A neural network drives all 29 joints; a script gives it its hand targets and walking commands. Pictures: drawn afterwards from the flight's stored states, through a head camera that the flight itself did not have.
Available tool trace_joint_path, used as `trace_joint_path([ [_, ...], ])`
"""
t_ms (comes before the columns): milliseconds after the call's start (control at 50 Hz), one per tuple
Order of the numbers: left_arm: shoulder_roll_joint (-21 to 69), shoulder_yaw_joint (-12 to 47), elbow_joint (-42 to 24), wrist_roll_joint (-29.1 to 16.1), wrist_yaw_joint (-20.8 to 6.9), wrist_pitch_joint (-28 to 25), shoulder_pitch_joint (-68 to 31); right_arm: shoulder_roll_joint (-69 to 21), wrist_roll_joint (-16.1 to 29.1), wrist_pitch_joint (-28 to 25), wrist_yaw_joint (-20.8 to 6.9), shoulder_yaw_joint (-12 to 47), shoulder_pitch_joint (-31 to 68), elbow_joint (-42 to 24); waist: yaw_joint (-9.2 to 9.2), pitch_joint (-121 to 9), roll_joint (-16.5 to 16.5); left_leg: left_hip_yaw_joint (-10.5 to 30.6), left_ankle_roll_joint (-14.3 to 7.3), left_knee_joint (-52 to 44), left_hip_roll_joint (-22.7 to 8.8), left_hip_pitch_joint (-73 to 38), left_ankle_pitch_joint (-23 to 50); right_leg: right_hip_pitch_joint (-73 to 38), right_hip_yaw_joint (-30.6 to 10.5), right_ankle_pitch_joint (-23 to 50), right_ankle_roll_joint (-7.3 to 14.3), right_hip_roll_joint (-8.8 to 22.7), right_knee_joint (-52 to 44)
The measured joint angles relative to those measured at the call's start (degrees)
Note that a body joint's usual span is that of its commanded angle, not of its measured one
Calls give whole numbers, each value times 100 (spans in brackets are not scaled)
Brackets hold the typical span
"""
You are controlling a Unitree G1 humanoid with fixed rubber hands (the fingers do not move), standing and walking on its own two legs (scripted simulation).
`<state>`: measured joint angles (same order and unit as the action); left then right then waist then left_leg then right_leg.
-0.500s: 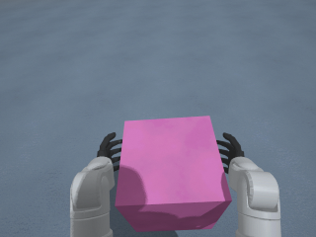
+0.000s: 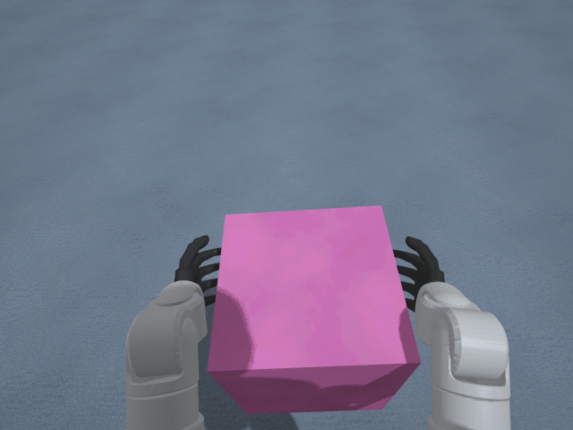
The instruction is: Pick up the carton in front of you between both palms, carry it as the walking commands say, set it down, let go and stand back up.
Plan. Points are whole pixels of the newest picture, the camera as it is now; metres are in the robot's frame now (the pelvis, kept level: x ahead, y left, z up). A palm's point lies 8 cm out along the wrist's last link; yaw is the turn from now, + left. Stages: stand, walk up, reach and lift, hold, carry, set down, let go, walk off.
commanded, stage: carry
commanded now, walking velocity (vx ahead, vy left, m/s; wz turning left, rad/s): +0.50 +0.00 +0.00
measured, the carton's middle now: (308, 318) +0.27 +0.00 +0.02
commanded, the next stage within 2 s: none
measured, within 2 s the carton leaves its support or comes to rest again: neither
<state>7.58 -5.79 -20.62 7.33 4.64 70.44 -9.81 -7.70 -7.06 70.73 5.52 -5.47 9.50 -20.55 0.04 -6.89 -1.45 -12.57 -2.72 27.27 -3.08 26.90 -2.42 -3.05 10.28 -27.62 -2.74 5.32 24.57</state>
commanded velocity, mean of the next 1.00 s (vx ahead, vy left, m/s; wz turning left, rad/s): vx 0.02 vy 0.00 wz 0.00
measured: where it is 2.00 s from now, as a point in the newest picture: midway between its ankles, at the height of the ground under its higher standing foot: outside the picture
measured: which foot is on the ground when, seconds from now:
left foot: down 0.00-1.00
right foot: up 0.00-0.38, down 0.40-1.00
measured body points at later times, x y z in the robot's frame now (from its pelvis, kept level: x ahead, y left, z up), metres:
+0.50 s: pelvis +0.25 -0.01 +0.01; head +0.25 -0.02 +0.46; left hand +0.54 +0.15 +0.10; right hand +0.54 -0.16 +0.09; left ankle +0.14 +0.10 -0.71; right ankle +0.33 -0.09 -0.72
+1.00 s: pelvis +0.30 +0.01 +0.01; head +0.28 +0.01 +0.46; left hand +0.57 +0.17 +0.07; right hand +0.58 -0.13 +0.07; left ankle +0.18 +0.11 -0.72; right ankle +0.33 -0.09 -0.72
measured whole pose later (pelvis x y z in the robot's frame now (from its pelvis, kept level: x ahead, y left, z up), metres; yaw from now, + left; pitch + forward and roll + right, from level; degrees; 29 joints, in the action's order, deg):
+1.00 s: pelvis +0.30 +0.01 +0.01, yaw +3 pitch +4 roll -1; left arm 7.5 -5.3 -13.9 8.4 4.3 65.9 -8.0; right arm -7.5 -8.7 66.2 4.5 -5.2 7.7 -14.1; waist 0.3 -6.9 1.0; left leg -7.7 0.9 30.3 -3.7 7.5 -26.1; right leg 22.0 11.8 -14.8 1.7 3.4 33.5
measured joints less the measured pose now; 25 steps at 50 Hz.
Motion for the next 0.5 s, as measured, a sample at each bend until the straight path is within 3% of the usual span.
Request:
trace_joint_path([
  [20,-3,-71,77,8,-2,1,-16,-9,-11,-48,-5,11,63,178,-39,30,-95,-60,-109,266,45,15,-192,342,-120,4,42,128,937],
  [60,16,-167,214,33,-2,10,-6,-20,-19,-81,-10,10,134,450,-76,150,-67,-81,-198,362,23,-129,-596,1263,-565,80,122,6,2845],
  [120,11,-118,300,48,3,-3,15,-11,-4,-119,-13,-6,47,497,-80,353,15,-60,-109,-155,15,-587,-617,2415,-675,501,255,-117,3982],
  [260,13,84,47,24,29,-235,32,10,72,-335,-29,-58,-118,61,-62,556,59,85,-28,-984,31,-1519,-765,3486,-455,1299,154,-123,2091],
  [400,9,66,-338,-37,66,-116,57,4,64,-225,-48,4,-59,-223,31,382,34,126,257,-422,80,-2168,-1754,2788,51,3098,177,-268,-84],
  [460,30,53,-16,-8,57,-135,-83,-4,-1,-120,-53,-120,64,-72,36,266,382,346,404,416,-149,-1989,-2209,2560,222,2275,669,-434,41],
  [480,38,36,126,-4,43,-134,-136,-5,-32,-84,-52,-153,76,-11,30,250,442,462,441,553,-161,-1901,-2326,2530,252,2130,723,-447,82],
  [500,44,17,245,1,29,-127,-168,-6,-57,-54,-50,-170,77,51,24,242,462,553,460,555,-146,-1834,-2439,2494,257,2156,625,-435,73],
])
